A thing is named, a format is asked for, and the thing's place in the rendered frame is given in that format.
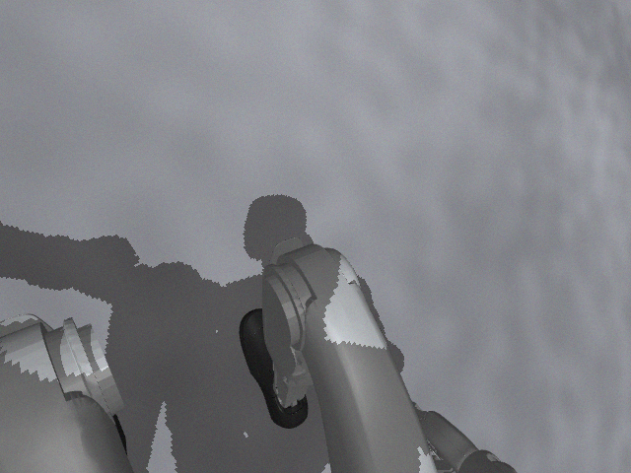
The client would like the right robot arm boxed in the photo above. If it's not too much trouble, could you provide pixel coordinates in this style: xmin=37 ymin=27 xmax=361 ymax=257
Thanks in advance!
xmin=458 ymin=450 xmax=518 ymax=473

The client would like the right robot foot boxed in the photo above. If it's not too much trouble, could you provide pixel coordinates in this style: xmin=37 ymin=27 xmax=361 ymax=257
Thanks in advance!
xmin=240 ymin=308 xmax=308 ymax=429

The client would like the right robot hand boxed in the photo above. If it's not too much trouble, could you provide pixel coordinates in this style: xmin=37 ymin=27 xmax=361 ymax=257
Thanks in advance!
xmin=412 ymin=401 xmax=479 ymax=473

